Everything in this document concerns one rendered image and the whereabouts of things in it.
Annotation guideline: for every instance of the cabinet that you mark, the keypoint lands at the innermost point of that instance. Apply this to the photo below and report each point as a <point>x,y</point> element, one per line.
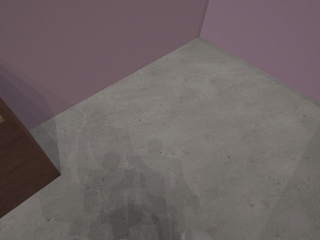
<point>24,167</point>

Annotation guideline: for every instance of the right robot thigh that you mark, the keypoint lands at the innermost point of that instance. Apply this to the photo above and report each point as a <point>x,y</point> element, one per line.
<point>194,234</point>

